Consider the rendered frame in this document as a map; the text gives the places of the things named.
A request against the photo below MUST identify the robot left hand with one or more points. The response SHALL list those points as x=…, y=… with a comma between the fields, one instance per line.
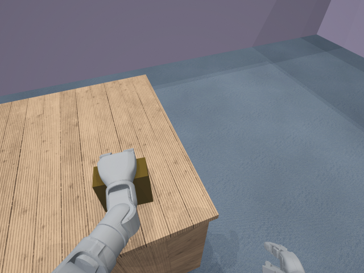
x=117, y=167

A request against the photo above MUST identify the table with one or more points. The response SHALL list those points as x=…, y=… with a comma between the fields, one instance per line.
x=48, y=147

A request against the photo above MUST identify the robot left upper arm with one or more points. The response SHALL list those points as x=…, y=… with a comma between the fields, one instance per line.
x=71, y=268

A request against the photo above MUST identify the left robot forearm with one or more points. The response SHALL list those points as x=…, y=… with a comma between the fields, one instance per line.
x=98, y=252

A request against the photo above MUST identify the robot right hand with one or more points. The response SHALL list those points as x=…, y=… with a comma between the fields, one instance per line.
x=288, y=260

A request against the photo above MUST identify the sponge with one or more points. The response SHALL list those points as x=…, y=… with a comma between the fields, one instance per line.
x=141, y=182

